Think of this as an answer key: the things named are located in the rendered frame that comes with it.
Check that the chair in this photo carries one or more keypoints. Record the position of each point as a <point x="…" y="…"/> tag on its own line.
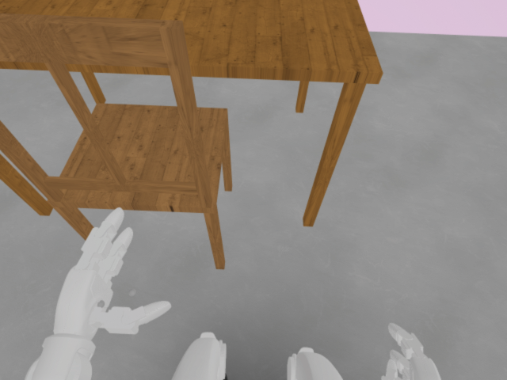
<point x="136" y="157"/>

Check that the table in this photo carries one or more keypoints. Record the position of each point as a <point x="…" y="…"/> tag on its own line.
<point x="292" y="40"/>

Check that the robot thigh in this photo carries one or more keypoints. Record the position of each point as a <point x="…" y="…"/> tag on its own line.
<point x="205" y="359"/>
<point x="311" y="366"/>

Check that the left robot hand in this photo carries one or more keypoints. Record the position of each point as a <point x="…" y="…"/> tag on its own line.
<point x="88" y="282"/>

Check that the left robot thigh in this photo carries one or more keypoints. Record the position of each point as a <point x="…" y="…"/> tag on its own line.
<point x="205" y="359"/>

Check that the right robot hand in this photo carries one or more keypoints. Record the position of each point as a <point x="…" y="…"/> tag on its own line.
<point x="420" y="367"/>

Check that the right robot thigh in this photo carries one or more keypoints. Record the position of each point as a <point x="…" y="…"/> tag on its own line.
<point x="311" y="366"/>

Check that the robot left forearm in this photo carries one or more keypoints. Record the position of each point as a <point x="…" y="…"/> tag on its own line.
<point x="64" y="357"/>

